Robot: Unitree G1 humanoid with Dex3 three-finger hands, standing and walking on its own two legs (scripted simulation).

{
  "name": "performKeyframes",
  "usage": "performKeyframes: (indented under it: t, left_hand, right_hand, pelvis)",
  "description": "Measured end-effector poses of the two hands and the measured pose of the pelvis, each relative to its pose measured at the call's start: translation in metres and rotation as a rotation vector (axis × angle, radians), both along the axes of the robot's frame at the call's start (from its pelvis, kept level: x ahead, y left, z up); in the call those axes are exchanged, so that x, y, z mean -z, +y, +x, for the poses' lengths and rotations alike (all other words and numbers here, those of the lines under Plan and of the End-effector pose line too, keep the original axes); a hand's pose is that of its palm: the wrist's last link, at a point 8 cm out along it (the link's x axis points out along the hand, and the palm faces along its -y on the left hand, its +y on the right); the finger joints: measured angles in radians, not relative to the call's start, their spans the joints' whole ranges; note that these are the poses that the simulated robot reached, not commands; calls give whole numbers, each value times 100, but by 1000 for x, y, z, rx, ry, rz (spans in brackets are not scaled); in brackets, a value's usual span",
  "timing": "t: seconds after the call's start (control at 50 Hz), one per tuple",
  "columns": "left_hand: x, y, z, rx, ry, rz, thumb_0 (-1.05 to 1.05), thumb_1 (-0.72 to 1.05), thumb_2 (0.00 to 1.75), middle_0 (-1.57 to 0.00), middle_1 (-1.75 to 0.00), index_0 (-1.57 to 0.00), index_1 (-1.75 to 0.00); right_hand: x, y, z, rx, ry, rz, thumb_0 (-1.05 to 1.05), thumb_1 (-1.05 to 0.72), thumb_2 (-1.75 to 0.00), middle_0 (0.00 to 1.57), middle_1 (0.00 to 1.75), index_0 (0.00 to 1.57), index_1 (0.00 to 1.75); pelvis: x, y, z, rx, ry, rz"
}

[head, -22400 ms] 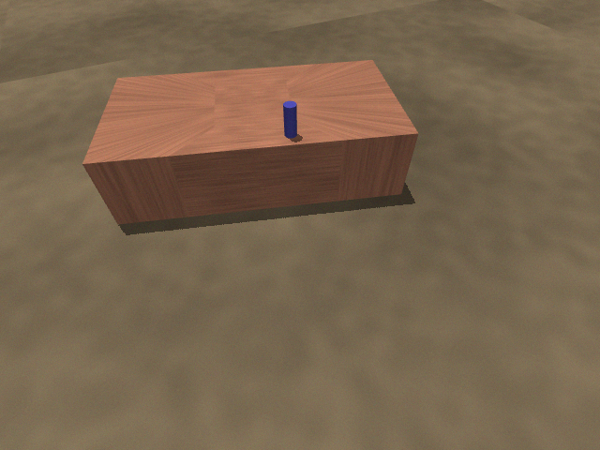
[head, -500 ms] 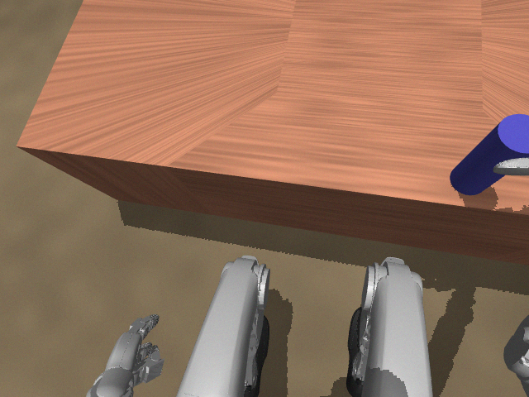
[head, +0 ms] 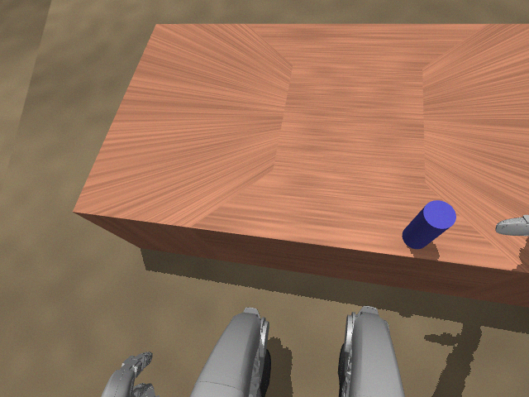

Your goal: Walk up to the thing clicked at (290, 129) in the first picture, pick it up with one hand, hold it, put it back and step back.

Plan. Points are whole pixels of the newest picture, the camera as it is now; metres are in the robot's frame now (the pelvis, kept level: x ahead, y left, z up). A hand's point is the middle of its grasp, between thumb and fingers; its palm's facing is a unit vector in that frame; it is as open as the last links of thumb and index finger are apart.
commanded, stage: home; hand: right
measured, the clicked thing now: (426, 226) +0.42 -0.24 -0.19
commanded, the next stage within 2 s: none
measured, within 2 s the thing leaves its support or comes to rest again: neither
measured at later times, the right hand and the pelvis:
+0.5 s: hand (516, 295) +0.26 -0.25 +0.03, palm faces +0.25 +0.92 -0.31, open 17.3 cm; pelvis +0.04 -0.02 +0.11, yaw -3 degrees
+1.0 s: hand (469, 357) +0.20 -0.18 +0.05, palm faces +0.21 +0.94 -0.26, open 17.5 cm; pelvis +0.04 +0.01 +0.11, yaw -5 degrees
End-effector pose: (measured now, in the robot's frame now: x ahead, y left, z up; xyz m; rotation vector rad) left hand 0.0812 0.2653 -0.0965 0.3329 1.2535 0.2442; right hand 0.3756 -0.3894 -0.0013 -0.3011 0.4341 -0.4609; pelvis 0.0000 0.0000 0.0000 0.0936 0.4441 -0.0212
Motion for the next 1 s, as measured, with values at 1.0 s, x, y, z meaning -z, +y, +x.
performKeyframes:
  t: [1.0]
  left_hand:
    - [-138, -25, 128, 120, -514, -70, 1, 90, 90, -20, -30, -21, -29]
  right_hand:
    - [-78, 163, -205, -85, 239, 198, -1, 54, -5, 5, 5, 5, 5]
  pelvis:
    - [-112, 12, 40, 62, -356, -91]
